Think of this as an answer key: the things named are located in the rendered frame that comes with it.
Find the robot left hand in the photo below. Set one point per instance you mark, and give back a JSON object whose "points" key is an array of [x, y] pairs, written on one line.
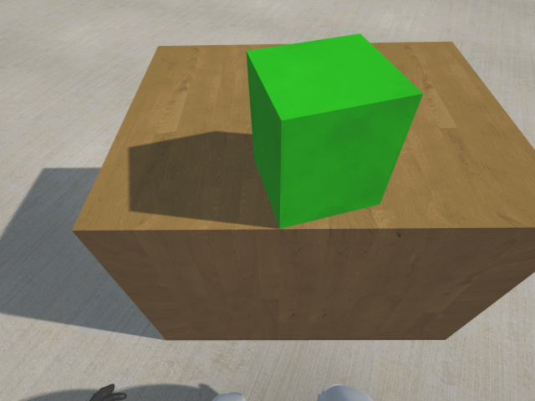
{"points": [[105, 394]]}

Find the pedestal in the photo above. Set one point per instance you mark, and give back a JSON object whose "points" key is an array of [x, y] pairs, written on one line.
{"points": [[179, 217]]}

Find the carton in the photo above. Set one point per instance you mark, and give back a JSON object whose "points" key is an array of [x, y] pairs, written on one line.
{"points": [[329, 119]]}

